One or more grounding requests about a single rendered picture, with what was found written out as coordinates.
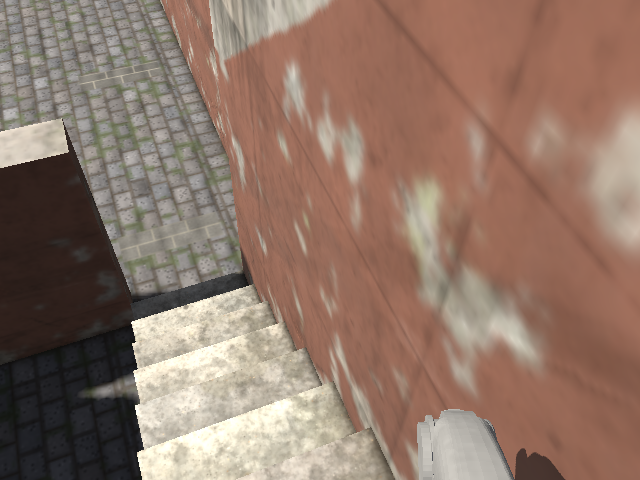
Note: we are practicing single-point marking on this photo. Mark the right robot thigh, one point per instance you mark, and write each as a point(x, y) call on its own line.
point(459, 446)

